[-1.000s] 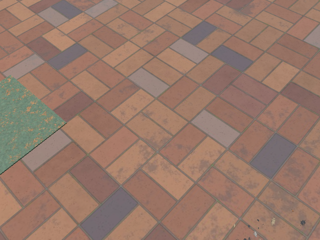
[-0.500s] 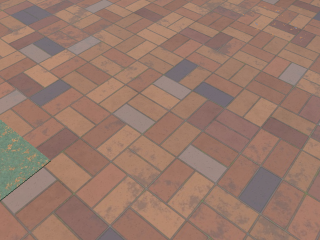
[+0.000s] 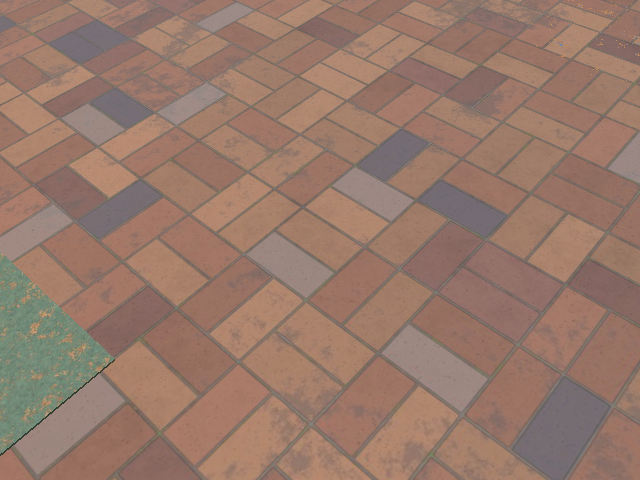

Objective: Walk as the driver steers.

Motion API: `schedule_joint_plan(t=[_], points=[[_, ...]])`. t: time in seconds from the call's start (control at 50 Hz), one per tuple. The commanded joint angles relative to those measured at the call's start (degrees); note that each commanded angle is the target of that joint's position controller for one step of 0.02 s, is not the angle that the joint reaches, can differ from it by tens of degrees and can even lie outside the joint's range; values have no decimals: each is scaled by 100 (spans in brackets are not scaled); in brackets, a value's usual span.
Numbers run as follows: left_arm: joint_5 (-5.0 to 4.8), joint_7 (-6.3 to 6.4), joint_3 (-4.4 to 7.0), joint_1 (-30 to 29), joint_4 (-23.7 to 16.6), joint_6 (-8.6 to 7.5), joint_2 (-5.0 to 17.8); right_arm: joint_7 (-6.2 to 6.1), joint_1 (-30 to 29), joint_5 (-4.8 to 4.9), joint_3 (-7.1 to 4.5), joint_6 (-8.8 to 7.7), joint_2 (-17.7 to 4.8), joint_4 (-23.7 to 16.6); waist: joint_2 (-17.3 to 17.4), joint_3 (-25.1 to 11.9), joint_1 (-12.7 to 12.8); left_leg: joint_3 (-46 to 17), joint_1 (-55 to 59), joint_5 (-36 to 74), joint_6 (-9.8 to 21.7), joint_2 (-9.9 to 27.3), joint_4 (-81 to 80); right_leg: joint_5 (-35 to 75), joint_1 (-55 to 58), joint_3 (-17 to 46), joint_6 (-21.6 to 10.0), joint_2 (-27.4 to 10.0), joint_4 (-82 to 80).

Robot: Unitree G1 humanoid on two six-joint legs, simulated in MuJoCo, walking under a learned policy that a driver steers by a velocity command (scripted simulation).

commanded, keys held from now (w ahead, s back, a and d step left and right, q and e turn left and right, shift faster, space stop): w+q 0.42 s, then w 0.28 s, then w+e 0.30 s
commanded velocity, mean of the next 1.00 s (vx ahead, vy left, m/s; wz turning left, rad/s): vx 0.49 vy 0.00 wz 0.21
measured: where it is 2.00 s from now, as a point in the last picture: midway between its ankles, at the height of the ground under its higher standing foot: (307, 264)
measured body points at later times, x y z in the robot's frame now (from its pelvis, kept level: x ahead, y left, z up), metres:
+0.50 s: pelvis +0.27 +0.06 +0.00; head +0.30 +0.07 +0.45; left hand +0.36 +0.33 -0.12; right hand +0.34 -0.21 -0.14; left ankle +0.25 +0.08 -0.75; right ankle +0.42 -0.10 -0.67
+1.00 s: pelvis +0.57 +0.07 +0.00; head +0.60 +0.06 +0.45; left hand +0.53 +0.34 -0.13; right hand +0.74 -0.16 -0.13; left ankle +0.56 +0.22 -0.67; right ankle +0.60 +0.01 -0.75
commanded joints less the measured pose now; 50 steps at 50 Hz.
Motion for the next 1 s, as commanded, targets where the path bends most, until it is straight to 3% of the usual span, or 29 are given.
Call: schedule_joint_plan(t=[0.02, 0.08, 0.12, 0.16, 0.18, 0.2, 0.22, 0.24, 0.26, 0.28, 0.3, 0.32, 0.36, 0.4, 0.44, 0.56, 0.66, 0.7, 0.74, 0.76, 0.78, 0.8, 0.82, 0.84, 0.86, 0.88, 0.92, 0.96, 1.0], points=[[9, 41, 69, 228, -103, -70, 642, 19, -800, 24, 49, -40, -101, -532, -657, 646, 54, 192, -732, 490, -47, -83, -594, 2493, -165, 325, -400, -1393, -402], [6, 68, 43, 283, -48, -95, 655, 40, -1255, 19, 129, -44, -17, -736, -688, 769, 130, 582, -223, 801, 111, -154, -1508, 3014, -273, -38, -339, -1465, -432], [1, 100, 50, 256, -10, -111, 746, 26, -1209, 19, 118, -58, -82, -781, -699, 702, 23, 758, 170, 744, 335, -299, -1874, 4189, -29, -248, -267, -1572, -117], [-2, 156, 94, 103, -49, -91, 923, -19, -645, -4, 41, -83, -252, -643, -809, 292, -283, 941, 803, 375, 580, -618, -1937, 5992, 292, -465, -177, -1642, 872], [28, 177, 126, -6, -96, -44, 1012, -39, 1, -8, -26, -104, -365, -453, -868, -75, -557, 951, 1363, 142, 716, -780, -1971, 6459, 331, -541, -165, -1678, 1776], [25, 172, 153, -109, -163, 4, 1082, -56, 821, -28, -115, -130, -499, -182, -858, -514, -885, 852, 2288, 178, 879, -874, -2268, 6099, 43, -595, -132, -1655, 2911], [14, 137, 156, -208, -293, 9, 1088, -111, 1576, -104, -260, -131, -819, 12, -558, -881, -1236, 35, 3468, -278, 1155, -376, -2585, 4620, -972, -666, -54, -1469, 4452], [-47, 9, 58, 147, -568, -20, 444, -174, 1630, -143, -420, -83, -1408, -73, 818, -1413, -792, -2943, 5038, -463, 2073, 1379, -2872, -441, -3217, -625, 210, -380, 6873], [-26, -36, 166, -361, -766, -82, 880, -133, 1486, 107, -428, -15, -1349, -60, 423, -1677, -861, -4561, 5157, -875, 2353, 1640, -3840, -1310, -4116, 559, 167, -50, 7645], [-37, -63, 173, -840, -995, -153, 931, -161, 989, 139, -393, -7, -1196, -117, 157, -719, -646, -3700, 4409, -919, 2125, 1539, -4041, -736, -4577, 718, 108, -477, 7365], [-30, -65, 166, -981, -1038, -208, 928, -164, 753, 130, -319, -30, -853, -143, -329, -268, -474, -3132, 3613, -388, 1900, 1371, -4199, -346, -4357, 657, 115, -704, 6865], [8, -48, 171, -998, -1030, -173, 850, -181, 584, 110, -272, -68, -678, -157, -554, 25, -242, -2654, 2950, 300, 1692, 1096, -4262, -266, -4002, 654, 174, -850, 6440], [146, -60, 146, -850, -1083, 54, 691, -217, 537, 133, -203, -164, -540, -147, -446, -4, 39, -2001, 2268, 1139, 1522, 703, -4307, -362, -3383, 660, 371, -968, 5874], [182, -87, 131, -953, -1196, 208, 603, -219, 735, 162, -235, -250, -693, -115, -310, -6, 65, -1705, 2051, 1442, 1494, 499, -4348, -296, -3364, 515, 532, -991, 5396], [184, -115, 130, -1410, -1400, 268, 615, -227, 954, 168, -257, -256, -793, -104, -178, 122, -46, -1591, 2036, 1301, 1389, 378, -4493, 176, -3660, 388, 668, -1032, 4838], [110, -205, 98, -2570, -1807, 275, 620, -243, 1809, 161, -187, -251, -632, 57, 54, 154, -593, -1393, 3095, 2103, 797, 311, -4434, 1513, -4207, 227, 635, -935, 3338], [58, -254, 33, -3334, -2139, 206, 628, -340, 2156, 57, -138, -253, -656, 144, 149, 298, -827, -1410, 3932, 2874, 854, 535, -4169, 1341, -4272, 58, 422, -666, 2518], [42, -248, 48, -3182, -2176, 160, 706, -380, 2037, 27, -142, -268, -746, 141, 220, 297, -642, -1397, 4050, 3458, 809, 681, -3952, 1024, -3845, 77, 234, -551, 2176], [10, -171, 141, -2266, -1899, 124, 901, -381, 1772, 2, -162, -310, -885, 112, 328, -80, -200, -1106, 3998, 4977, 621, 651, -3210, 559, -2602, -67, -25, -205, 1912], [2, -104, 209, -1416, -1626, 91, 1011, -352, 1705, 0, -158, -317, -892, 130, 202, -509, 191, -870, 3906, 5246, 527, 491, -2268, 696, -1644, -139, -193, -82, 1581], [99, -26, 293, -482, -1400, 52, 1219, -333, 1666, 31, -117, -347, -786, 58, 32, -1054, 588, -706, 3060, 4145, 449, 330, -1010, 575, -260, 468, -451, -666, 1586], [228, 0, 474, 209, -1328, 64, 1892, -274, 2228, 231, -6, -370, -259, -96, -1215, -1932, 467, -209, 1249, 1274, 125, -514, 1270, 250, 1473, 3123, -1290, -2299, 1526], [26, -101, 460, -47, -1211, 171, 1640, -273, 2232, 112, -84, -376, -596, -39, -1294, -1867, 306, -317, 187, -1713, 133, -887, 2057, 306, 1477, 4748, -1616, -2617, 670], [-101, -150, 395, -708, -1327, 196, 1333, -271, 1674, -30, -106, -370, -703, -180, -758, -785, 67, -496, -271, -1237, 172, -430, 2172, -215, 597, 4012, -1486, -2348, 585], [-90, -180, 321, -1080, -1395, 185, 1010, -233, 1208, -57, -73, -409, -636, -309, -358, -299, 16, -472, -272, -819, 153, -193, 1856, 74, -136, 3308, -1357, -2090, 429], [-49, -172, 278, -1148, -1357, 165, 875, -198, 1032, -56, -61, -402, -546, -386, -305, 8, -111, -438, -136, -674, 119, -33, 1503, 604, -655, 2839, -1201, -1793, 298], [-73, -132, 249, -1029, -1193, 106, 827, -151, 1079, -130, -20, -271, -419, -461, -487, 33, -352, -368, 265, -599, -54, 103, 998, 1355, -1164, 2295, -1028, -1404, 160], [-113, -121, 308, -808, -1115, 53, 991, -126, 988, -141, 6, -188, -366, -555, -537, -44, -379, -231, 272, -565, -219, 110, 684, 1758, -1300, 2077, -1100, -1277, 87], [-122, -104, 350, -653, -1088, 66, 1111, -118, 507, -129, 27, -144, -362, -759, -535, 89, -312, -120, 50, -255, -381, 161, 188, 1602, -1460, 1977, -1125, -1176, -80]])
